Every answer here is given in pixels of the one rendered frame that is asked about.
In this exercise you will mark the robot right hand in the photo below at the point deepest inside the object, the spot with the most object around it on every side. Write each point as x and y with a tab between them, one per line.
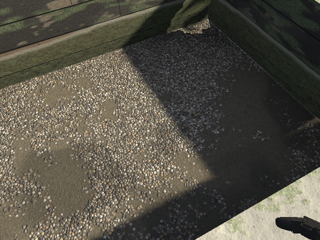
305	226

